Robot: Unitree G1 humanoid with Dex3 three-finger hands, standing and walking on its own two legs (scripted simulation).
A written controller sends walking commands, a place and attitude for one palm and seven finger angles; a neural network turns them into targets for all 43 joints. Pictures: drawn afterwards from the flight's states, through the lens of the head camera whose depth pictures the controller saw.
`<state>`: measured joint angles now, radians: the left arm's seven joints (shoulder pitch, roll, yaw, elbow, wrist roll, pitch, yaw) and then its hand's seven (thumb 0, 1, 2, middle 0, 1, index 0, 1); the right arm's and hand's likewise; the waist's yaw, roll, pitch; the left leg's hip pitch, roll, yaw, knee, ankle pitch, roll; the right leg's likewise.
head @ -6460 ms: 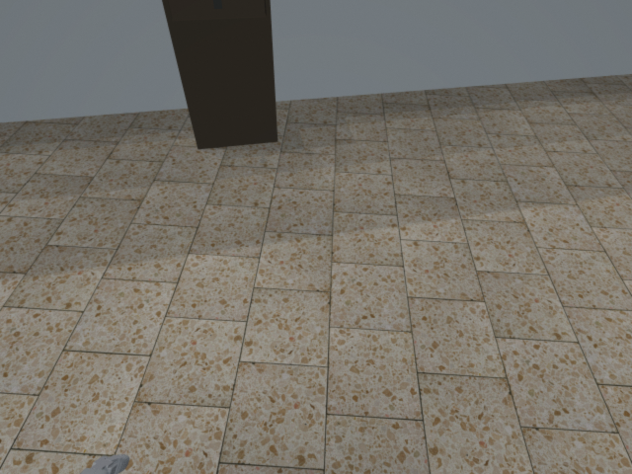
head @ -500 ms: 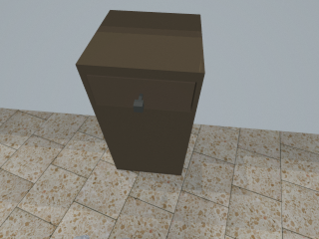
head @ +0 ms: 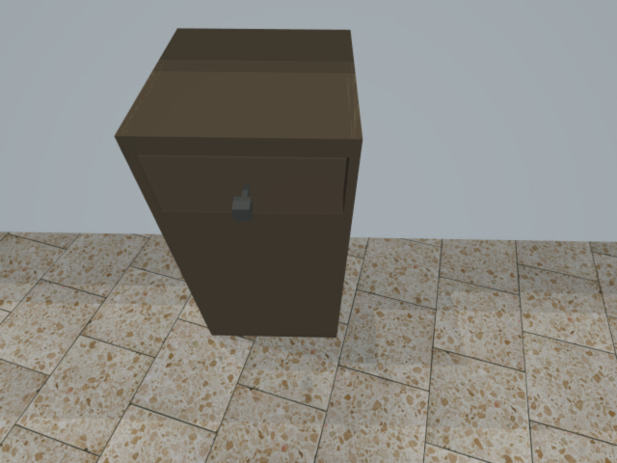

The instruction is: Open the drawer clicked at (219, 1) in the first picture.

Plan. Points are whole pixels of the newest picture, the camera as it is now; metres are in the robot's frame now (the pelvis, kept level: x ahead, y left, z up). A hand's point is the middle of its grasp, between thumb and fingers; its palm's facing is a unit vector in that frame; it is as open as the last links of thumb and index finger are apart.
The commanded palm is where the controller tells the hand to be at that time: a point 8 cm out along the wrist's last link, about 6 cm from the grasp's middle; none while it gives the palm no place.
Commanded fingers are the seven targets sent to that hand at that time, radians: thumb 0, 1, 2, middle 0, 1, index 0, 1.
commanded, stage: come to a stop and stand still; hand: left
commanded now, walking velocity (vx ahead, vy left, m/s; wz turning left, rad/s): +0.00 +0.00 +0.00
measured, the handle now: (244, 201) +0.57 +0.14 -0.05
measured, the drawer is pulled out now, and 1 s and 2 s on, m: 0.00 0.00 0.00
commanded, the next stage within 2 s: look again from close up in 0.48 s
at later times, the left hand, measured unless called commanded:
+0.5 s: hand out of the picture +0.01 +0.13 -0.17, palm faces +0.07 -0.98 -0.21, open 7.3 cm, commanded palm none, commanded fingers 0.00 0.90 0.90 -0.20 -0.30 -0.20 -0.30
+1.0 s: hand out of the picture +0.01 +0.18 -0.18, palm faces +0.03 -0.98 -0.19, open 7.4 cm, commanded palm none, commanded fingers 0.00 0.90 0.90 -0.20 -0.30 -0.20 -0.30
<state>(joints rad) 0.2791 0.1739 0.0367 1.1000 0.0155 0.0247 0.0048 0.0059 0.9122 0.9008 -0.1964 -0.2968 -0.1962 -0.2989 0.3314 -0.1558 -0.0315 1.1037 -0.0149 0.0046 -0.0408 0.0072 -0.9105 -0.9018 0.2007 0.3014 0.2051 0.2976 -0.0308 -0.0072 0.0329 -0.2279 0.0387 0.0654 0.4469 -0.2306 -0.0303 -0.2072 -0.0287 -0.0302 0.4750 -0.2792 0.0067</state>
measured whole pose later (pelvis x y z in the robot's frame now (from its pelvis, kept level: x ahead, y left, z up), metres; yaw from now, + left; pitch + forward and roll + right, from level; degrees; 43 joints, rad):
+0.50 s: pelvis +0.02 -0.04 +0.00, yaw +2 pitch -1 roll +1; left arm 0.27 0.13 0.00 1.14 0.00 0.00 0.04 0.01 0.93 0.90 -0.20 -0.30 -0.20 -0.30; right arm 0.24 -0.15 0.00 1.15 -0.01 0.01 -0.05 0.01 -0.92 -0.90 0.20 0.30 0.20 0.30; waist -0.01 0.03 0.05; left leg -0.15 0.08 0.04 0.41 -0.24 -0.06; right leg -0.10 0.04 -0.08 0.41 -0.30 -0.07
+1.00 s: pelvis +0.01 +0.01 +0.00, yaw +0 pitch -1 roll +0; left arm 0.31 0.15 -0.01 1.07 0.02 0.00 0.04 0.00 0.91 0.90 -0.20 -0.30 -0.20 -0.30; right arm 0.28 -0.17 0.01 1.04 -0.02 -0.01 -0.04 0.01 -0.95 -0.90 0.20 0.30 0.20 0.30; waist 0.01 0.00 0.01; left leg -0.22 -0.02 0.08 0.52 -0.30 0.06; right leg -0.17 -0.02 -0.04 0.51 -0.33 0.00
